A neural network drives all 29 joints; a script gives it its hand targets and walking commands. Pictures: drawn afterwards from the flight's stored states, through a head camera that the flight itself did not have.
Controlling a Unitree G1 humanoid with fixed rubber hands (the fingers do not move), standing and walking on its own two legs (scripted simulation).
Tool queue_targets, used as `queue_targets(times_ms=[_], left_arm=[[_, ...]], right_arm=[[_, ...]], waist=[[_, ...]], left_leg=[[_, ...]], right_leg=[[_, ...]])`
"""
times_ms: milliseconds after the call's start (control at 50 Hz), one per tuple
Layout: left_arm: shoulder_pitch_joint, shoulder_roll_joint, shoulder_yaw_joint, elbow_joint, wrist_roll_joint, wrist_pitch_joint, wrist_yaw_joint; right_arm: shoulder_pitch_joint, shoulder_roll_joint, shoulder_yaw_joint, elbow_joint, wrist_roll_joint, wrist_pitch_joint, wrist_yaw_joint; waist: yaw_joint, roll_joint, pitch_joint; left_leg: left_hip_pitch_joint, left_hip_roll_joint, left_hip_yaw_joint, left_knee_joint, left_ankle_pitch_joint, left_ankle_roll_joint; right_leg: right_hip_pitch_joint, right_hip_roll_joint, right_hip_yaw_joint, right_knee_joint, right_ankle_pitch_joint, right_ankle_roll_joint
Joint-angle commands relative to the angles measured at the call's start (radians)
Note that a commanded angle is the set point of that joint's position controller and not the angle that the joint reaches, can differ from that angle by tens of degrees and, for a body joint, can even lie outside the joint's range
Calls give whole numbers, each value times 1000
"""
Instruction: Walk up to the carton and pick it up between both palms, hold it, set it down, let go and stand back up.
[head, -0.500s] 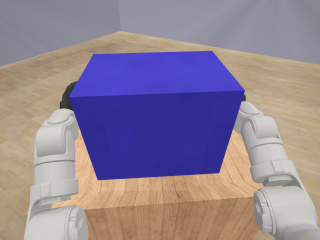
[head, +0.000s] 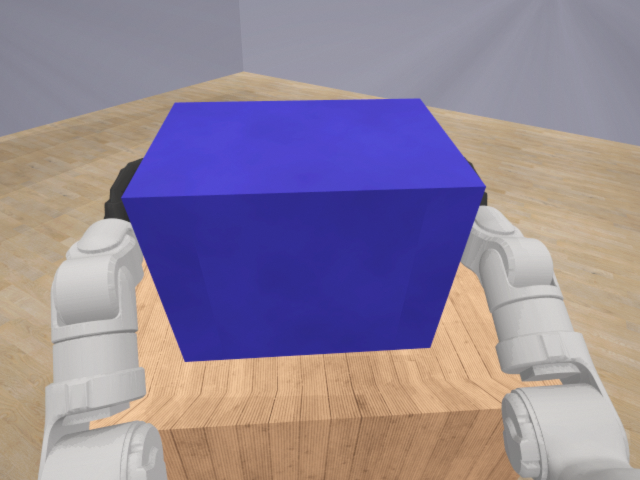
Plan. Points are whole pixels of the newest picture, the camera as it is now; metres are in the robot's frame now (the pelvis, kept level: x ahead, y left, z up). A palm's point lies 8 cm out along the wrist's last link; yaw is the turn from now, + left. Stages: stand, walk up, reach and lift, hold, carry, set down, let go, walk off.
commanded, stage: hold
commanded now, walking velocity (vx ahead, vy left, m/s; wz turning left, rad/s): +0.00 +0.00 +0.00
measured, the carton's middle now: (304, 227) +0.38 +0.00 +0.21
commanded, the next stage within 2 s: none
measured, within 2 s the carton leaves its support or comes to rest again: neither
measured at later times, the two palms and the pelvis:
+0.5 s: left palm (137, 228) +0.35 +0.19 +0.23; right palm (475, 220) +0.36 -0.21 +0.23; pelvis +0.00 -0.01 +0.00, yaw +0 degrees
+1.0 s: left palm (134, 226) +0.35 +0.19 +0.23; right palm (474, 214) +0.35 -0.21 +0.24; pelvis -0.01 +0.00 +0.00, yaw -1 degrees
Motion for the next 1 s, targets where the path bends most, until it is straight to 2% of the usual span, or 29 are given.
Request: queue_targets(times_ms=[0, 40, 100, 140, 160, 200, 220, 240, 260, 280, 320, 340, 380, 400, 420, 500, 520, 560, 580, 600, 620, 660, 700, 740, 780, 800, 860, 960, 980], left_arm=[[-810, -512, -504, -209, -166, -61, -130], [-833, -498, -499, -207, -161, -63, -126], [-854, -517, -513, -211, -185, -72, -107], [-852, -500, -510, -302, -193, -80, -100], [-862, -501, -498, -233, -189, -80, -91], [-905, -540, -555, -274, -221, -89, -83], [-860, -505, -520, -244, -205, -85, -87], [-852, -530, -528, -183, -198, -74, -93], [-847, -519, -483, -112, -170, -71, -97], [-824, -510, -485, -140, -177, -71, -101], [-838, -485, -451, -142, -147, -70, -111], [-853, -508, -487, -217, -175, -86, -105], [-865, -511, -495, -218, -191, -87, -111], [-860, -498, -494, -253, -184, -85, -108], [-821, -488, -516, -254, -198, -80, -112], [-837, -457, -460, -172, -177, -80, -123], [-806, -453, -433, -124, -165, -76, -127], [-867, -455, -444, -139, -165, -80, -131], [-859, -459, -454, -156, -168, -82, -135], [-890, -470, -470, -137, -176, -86, -136], [-906, -494, -513, -187, -207, -89, -138], [-905, -497, -486, -129, -173, -87, -133], [-888, -542, -526, -168, -194, -88, -136], [-905, -499, -464, -59, -175, -84, -133], [-961, -521, -482, -62, -174, -100, -136], [-935, -549, -489, -67, -187, -101, -124], [-995, -582, -540, -112, -241, -115, -102], [-901, -584, -525, -151, -225, -113, -84], [-921, -570, -488, -121, -202, -105, -80]], right_arm=[[-829, 528, 309, -320, 164, -39, 181], [-886, 543, 311, -356, 166, -50, 184], [-919, 558, 325, -376, 187, -55, 196], [-906, 609, 391, -448, 203, -55, 200], [-944, 594, 378, -425, 204, -53, 200], [-956, 605, 362, -431, 185, -67, 205], [-921, 618, 359, -436, 174, -63, 202], [-946, 601, 340, -401, 178, -61, 194], [-1002, 605, 355, -409, 187, -67, 199], [-952, 601, 348, -378, 176, -57, 197], [-914, 608, 337, -333, 174, -49, 193], [-931, 621, 358, -406, 197, -61, 190], [-923, 621, 365, -402, 191, -59, 182], [-919, 620, 387, -406, 204, -51, 181], [-911, 606, 379, -471, 209, -50, 168], [-934, 612, 344, -425, 173, -43, 155], [-953, 608, 354, -438, 169, -39, 151], [-929, 623, 334, -358, 171, -31, 158], [-934, 635, 355, -401, 179, -38, 163], [-955, 616, 328, -364, 164, -35, 162], [-903, 600, 305, -362, 154, -37, 167], [-927, 604, 311, -311, 150, -40, 168], [-890, 590, 305, -316, 150, -48, 172], [-947, 587, 294, -255, 137, -35, 180], [-979, 595, 269, -240, 121, -51, 188], [-1018, 619, 294, -292, 147, -64, 197], [-1037, 604, 291, -306, 138, -80, 207], [-952, 586, 320, -307, 183, -79, 204], [-991, 582, 321, -301, 176, -75, 203]], waist=[[-42, 56, -305], [-6, 43, -348], [-1, 45, -385], [29, 3, -488], [40, 26, -438], [11, 31, -481], [25, -11, -438], [13, 37, -403], [46, 5, -407], [19, -5, -375], [22, -3, -358], [22, 4, -417], [-5, 15, -483], [17, 10, -505], [-10, -11, -479], [19, -29, -412], [23, -86, -380], [1, 8, -352], [7, -25, -394], [6, 6, -382], [-42, 34, -409], [-13, 33, -373], [-46, 69, -386], [-5, 24, -316], [-25, 65, -320], [-5, 59, -386], [-18, 70, -479], [-4, 83, -501], [13, 52, -481]], left_leg=[[145, -62, 28, -34, 258, -36], [144, -67, 44, -37, 228, -19], [154, -74, 41, -32, 224, -17], [223, -80, 35, 0, 346, -9], [184, -86, 46, -7, 286, -10], [209, -76, 40, -8, 276, -14], [183, -82, 37, -12, 268, 3], [161, -90, 52, -12, 247, -3], [156, -85, 52, -22, 214, 10], [143, -84, 44, -22, 236, 11], [131, -93, 49, -37, 190, 22], [172, -91, 45, -18, 296, 19], [178, -95, 37, -8, 275, 18], [194, -96, 40, 8, 356, 3], [199, -99, 35, 14, 380, 2], [131, -100, 54, -12, 240, 26], [130, -99, 54, -20, 234, 39], [112, -100, 52, -32, 177, 24], [125, -96, 45, -20, 226, 27], [123, -97, 53, -26, 184, 15], [142, -87, 38, -26, 188, -3], [141, -84, 46, -30, 185, 6], [160, -75, 27, -23, 220, -20], [112, -82, 45, -50, 121, 7], [100, -78, 44, -59, 67, -3], [121, -75, 38, -49, 113, -3], [152, -70, 35, -34, 134, -22], [200, -72, 24, -7, 286, -25], [191, -73, 34, -18, 236, -14]], right_leg=[[87, 87, 7, 5, 201, -32], [87, 85, 5, 3, 186, -31], [59, 86, 8, 0, 184, -23], [113, 97, -3, 18, 301, -11], [67, 98, -2, 6, 222, -13], [46, 93, 4, 4, 222, -19], [64, 88, 8, 7, 249, -15], [52, 86, 9, 0, 218, -15], [59, 90, 6, -8, 190, -16], [73, 86, 14, -3, 230, -17], [92, 78, 16, -10, 209, -10], [88, 85, 4, 10, 278, -4], [115, 75, 14, 9, 311, -1], [136, 93, 0, 23, 359, -3], [138, 93, -5, 28, 396, 9], [90, 74, 15, 7, 288, 5], [111, 80, 6, 6, 278, 13], [84, 66, 14, -5, 210, 4], [112, 76, 14, 10, 263, 4], [67, 75, 9, -2, 187, -2], [68, 76, 5, 5, 201, -13], [64, 76, 5, -4, 172, -15], [72, 75, 7, 3, 207, -26], [37, 70, 6, -18, 103, -14], [14, 67, 7, -21, 63, -29], [31, 79, 2, -8, 92, -28], [30, 82, 3, -10, 104, -40], [55, 88, 6, 10, 243, -24], [37, 94, 9, -7, 182, -25]])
